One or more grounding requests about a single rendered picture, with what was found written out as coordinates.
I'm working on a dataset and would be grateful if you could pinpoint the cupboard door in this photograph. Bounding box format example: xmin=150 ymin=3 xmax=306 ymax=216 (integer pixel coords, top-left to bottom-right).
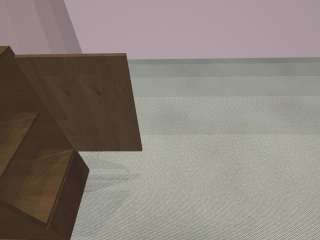
xmin=14 ymin=53 xmax=143 ymax=152

